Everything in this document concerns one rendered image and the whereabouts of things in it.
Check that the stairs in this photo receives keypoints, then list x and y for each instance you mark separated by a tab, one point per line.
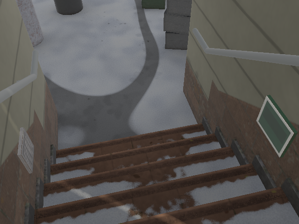
174	176

